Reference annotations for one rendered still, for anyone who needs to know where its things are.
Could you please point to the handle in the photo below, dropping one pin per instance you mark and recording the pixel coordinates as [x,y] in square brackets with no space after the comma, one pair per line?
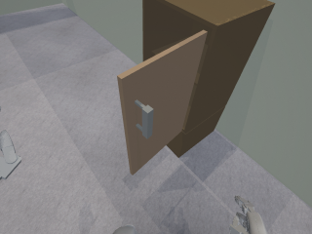
[147,113]

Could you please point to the cupboard door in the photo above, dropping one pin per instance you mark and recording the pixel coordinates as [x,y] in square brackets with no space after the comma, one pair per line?
[165,83]

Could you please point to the robot left hand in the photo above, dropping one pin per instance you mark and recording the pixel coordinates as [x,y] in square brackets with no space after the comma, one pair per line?
[10,160]

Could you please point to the robot right hand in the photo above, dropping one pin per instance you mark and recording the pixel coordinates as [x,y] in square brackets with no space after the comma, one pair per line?
[251,221]

